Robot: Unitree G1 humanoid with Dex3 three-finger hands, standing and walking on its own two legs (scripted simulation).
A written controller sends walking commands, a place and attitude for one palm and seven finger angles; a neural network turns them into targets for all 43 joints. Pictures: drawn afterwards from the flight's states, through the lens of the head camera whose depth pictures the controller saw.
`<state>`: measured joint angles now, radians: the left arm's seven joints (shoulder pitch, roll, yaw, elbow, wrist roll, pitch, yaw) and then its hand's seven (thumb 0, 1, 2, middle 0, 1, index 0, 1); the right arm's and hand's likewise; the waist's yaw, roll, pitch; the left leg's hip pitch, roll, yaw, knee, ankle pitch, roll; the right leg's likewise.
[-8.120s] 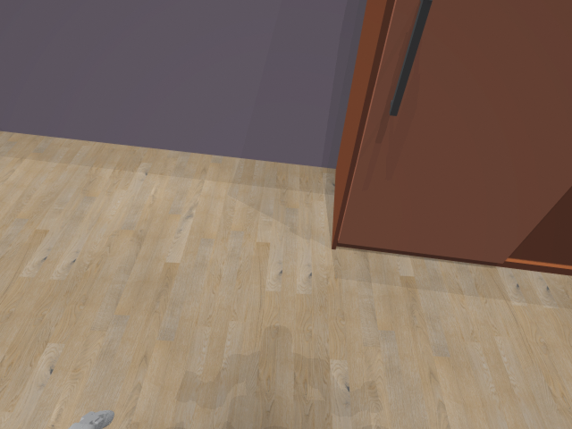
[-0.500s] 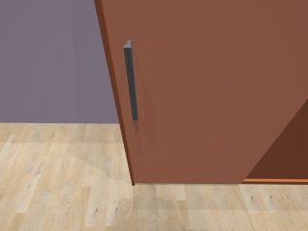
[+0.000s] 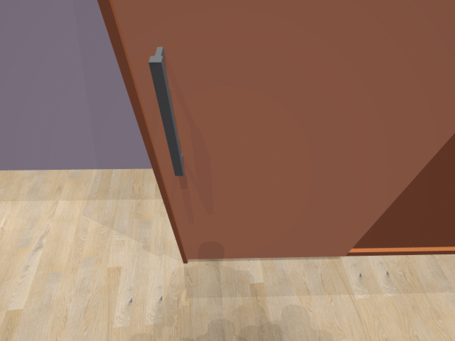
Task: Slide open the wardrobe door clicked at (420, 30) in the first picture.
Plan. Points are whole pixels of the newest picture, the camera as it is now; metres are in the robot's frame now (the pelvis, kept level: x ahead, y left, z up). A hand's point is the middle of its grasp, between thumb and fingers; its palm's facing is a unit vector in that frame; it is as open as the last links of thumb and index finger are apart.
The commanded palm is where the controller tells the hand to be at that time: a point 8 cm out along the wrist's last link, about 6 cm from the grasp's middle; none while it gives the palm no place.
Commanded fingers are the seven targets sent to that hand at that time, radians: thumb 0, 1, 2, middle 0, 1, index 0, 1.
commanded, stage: come to a stop and stand still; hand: left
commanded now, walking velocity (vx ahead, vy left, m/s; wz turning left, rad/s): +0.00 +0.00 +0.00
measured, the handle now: (171, 121) +0.50 +0.14 +0.10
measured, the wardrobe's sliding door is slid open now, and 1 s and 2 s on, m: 0.00 0.00 0.00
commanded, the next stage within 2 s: look again from close up in 0.92 s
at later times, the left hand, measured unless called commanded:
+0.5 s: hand out of the picture +0.01 +0.15 -0.17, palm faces +0.06 -0.98 -0.20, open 7.4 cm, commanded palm none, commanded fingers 0.00 0.90 0.90 -0.20 -0.30 -0.20 -0.30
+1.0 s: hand out of the picture -0.03 +0.14 -0.17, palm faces +0.07 -0.98 -0.18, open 7.4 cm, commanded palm none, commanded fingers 0.00 0.90 0.90 -0.20 -0.30 -0.20 -0.30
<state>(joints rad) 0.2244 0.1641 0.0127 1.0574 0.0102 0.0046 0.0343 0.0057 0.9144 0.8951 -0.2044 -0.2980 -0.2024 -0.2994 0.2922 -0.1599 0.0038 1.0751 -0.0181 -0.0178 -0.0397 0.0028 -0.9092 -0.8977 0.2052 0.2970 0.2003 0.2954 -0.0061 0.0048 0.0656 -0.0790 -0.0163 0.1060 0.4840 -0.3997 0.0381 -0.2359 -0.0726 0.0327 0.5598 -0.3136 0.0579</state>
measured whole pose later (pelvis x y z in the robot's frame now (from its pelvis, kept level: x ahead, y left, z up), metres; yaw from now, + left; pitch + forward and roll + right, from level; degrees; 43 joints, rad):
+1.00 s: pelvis -0.04 -0.04 +0.01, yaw +2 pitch -1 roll +0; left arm 0.25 0.18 0.01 1.08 0.01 -0.01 0.02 0.01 0.91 0.90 -0.20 -0.30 -0.20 -0.30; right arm 0.29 -0.14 0.00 1.12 -0.01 -0.02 -0.03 0.00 -0.91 -0.90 0.20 0.30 0.20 0.30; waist 0.01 -0.02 0.06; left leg -0.11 0.03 0.06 0.45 -0.31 -0.01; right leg -0.22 -0.03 -0.02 0.47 -0.22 0.02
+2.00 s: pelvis -0.03 -0.04 +0.00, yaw +2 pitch -1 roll +0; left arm 0.26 0.17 0.02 1.08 0.02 0.00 0.01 0.01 0.91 0.90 -0.20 -0.30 -0.20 -0.30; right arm 0.29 -0.15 0.00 1.12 -0.03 -0.01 -0.02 0.00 -0.91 -0.90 0.20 0.30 0.20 0.30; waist 0.02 -0.02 0.04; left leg -0.12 0.04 0.05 0.48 -0.35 -0.01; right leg -0.24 -0.03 -0.03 0.51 -0.26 0.00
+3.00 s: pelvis +0.05 -0.03 +0.00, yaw +4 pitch +0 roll +1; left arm 0.29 0.15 0.03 1.06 0.02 0.01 0.02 0.00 0.92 0.90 -0.20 -0.30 -0.20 -0.30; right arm 0.15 -0.13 -0.03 1.01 -0.02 0.00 -0.03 0.00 -0.92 -0.90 0.21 0.30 0.20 0.30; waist 0.02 0.00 0.06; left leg -0.29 0.03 0.10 0.51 -0.22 0.00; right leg -0.17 -0.02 -0.03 0.50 -0.33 0.00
